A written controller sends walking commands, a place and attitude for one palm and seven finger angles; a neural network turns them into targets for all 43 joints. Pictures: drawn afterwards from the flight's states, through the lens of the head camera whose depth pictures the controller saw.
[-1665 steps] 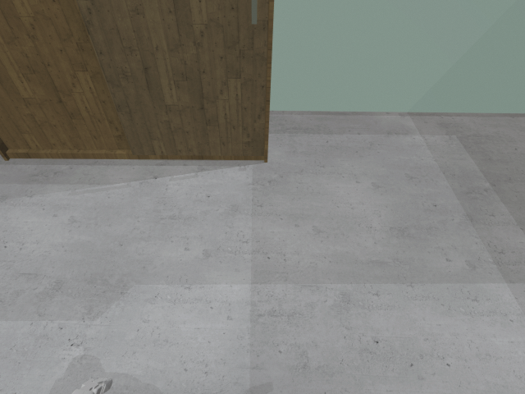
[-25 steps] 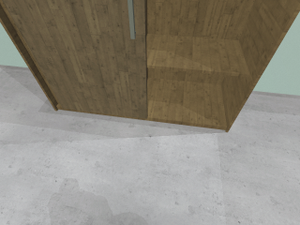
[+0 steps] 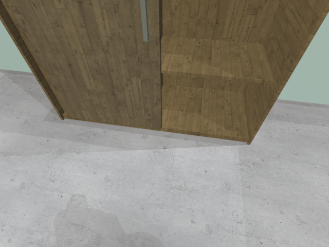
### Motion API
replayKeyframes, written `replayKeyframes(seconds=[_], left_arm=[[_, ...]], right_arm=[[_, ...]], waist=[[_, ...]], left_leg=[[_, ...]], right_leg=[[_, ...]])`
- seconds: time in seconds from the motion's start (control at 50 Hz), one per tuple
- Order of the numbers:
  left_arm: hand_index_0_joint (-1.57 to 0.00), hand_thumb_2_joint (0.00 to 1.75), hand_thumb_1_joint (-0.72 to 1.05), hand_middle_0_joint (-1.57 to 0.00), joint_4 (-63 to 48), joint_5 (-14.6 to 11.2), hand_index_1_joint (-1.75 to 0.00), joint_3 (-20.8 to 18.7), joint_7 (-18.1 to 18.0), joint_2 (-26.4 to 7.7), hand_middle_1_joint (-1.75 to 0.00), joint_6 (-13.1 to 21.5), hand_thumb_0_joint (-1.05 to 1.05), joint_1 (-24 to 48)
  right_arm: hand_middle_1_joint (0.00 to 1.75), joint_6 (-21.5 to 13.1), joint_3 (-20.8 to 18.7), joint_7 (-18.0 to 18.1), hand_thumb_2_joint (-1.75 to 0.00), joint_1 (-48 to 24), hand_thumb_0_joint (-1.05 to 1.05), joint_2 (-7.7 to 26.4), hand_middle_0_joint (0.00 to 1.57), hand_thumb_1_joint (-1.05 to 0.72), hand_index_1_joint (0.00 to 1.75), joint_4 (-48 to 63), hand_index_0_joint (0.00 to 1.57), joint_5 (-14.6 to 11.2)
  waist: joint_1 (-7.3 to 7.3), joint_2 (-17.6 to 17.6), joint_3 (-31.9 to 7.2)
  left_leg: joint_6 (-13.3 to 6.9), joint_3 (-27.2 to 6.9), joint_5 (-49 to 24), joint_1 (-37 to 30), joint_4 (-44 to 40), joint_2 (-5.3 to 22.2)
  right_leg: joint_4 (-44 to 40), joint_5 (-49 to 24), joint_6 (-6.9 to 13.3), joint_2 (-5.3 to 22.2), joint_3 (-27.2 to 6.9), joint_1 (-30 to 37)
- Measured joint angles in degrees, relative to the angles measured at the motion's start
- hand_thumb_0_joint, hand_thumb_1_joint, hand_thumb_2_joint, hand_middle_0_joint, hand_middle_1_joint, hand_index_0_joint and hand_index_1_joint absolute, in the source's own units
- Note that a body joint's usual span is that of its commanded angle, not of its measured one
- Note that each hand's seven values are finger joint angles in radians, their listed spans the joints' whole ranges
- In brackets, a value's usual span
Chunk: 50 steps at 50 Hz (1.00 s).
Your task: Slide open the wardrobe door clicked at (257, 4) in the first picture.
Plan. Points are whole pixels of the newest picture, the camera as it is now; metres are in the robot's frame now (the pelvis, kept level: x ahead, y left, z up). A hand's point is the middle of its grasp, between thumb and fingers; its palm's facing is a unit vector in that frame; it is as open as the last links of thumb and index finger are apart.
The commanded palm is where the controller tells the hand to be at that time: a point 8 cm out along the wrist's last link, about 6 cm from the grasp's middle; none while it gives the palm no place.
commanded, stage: look to check the result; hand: right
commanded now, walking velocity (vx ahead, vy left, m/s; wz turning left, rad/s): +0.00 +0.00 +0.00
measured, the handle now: out of the picture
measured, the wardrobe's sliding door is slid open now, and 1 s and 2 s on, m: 0.65 0.65 0.65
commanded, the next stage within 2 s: stand and wait in 0.52 s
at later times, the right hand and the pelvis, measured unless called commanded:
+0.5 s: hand out of the picture +0.02 -0.18 -0.18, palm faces -0.01 +0.98 -0.19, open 7.3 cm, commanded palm none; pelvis +0.00 +0.00 +0.00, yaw +0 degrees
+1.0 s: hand out of the picture +0.04 -0.19 -0.17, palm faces -0.01 +0.97 -0.22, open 7.3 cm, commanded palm none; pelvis +0.01 +0.01 +0.00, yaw -1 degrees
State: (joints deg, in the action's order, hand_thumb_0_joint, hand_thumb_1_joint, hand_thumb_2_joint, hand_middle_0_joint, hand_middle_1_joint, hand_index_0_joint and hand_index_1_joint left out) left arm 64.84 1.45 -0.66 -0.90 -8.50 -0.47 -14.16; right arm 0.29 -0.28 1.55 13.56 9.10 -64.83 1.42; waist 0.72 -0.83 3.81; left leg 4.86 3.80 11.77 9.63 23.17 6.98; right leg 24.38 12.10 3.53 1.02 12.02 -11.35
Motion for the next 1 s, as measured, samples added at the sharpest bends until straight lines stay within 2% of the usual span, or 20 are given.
replayKeyframes(seconds=[0.42,1.0], left_arm=[[-0.2,0.9,0.91,-0.2,-0.1,-0.1,-0.3,-0.2,0.1,-1.2,-0.3,0.2,0.0,1.4],[-0.2,0.9,0.91,-0.21,0.4,-0.2,-0.3,-0.1,0.4,-4.1,-0.3,0.6,0.0,4.6]], right_arm=[[0.3,0.0,-0.1,-0.2,-0.89,-0.7,0.0,0.7,0.2,-0.91,0.3,-0.1,0.2,0.1],[0.3,-0.6,0.0,-0.8,-0.89,-3.5,0.0,3.6,0.2,-0.91,0.3,-0.1,0.2,-0.1]], waist=[[-0.13,-0.2,0.1],[-0.3,-0.1,-0.4]], left_leg=[[0.0,0.0,-0.1,0.1,-0.3,0.0],[-0.7,1.0,-0.5,-1.9,-2.7,-0.7]], right_leg=[[-0.3,-0.1,0.0,0.0,0.0,-0.1],[-2.7,-1.0,-1.0,0.3,-0.9,1.6]])
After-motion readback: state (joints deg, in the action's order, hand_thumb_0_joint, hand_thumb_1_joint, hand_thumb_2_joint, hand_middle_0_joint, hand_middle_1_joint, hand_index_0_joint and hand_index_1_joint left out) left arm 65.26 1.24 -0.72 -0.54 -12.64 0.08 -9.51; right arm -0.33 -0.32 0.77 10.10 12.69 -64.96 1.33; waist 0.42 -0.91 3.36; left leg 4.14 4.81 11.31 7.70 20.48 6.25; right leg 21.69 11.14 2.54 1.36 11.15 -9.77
